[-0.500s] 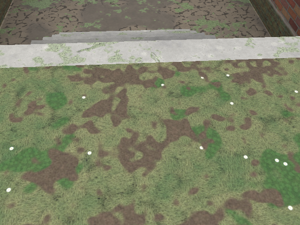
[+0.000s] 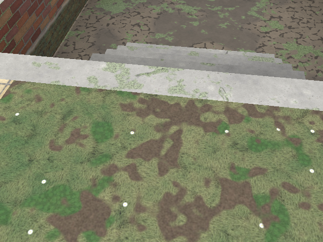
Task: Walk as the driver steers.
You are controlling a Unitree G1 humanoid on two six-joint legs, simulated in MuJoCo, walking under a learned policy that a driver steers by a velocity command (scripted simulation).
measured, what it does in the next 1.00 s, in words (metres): walks ahead: left foot, then right foot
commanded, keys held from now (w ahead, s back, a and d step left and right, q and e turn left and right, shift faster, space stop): w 1.00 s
